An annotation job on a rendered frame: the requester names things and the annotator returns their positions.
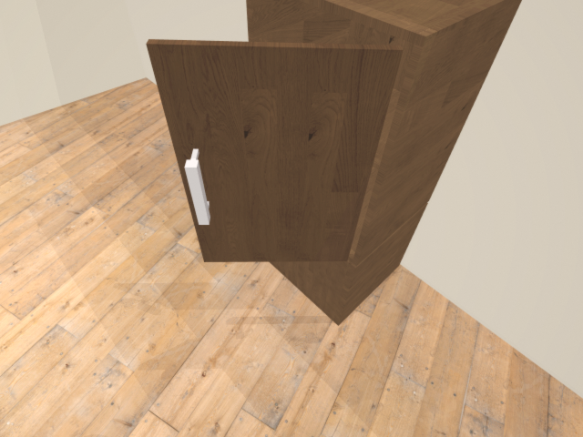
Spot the cupboard door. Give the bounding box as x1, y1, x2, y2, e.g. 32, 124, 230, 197
146, 39, 403, 262

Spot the handle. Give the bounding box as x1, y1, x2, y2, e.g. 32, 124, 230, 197
185, 149, 210, 225

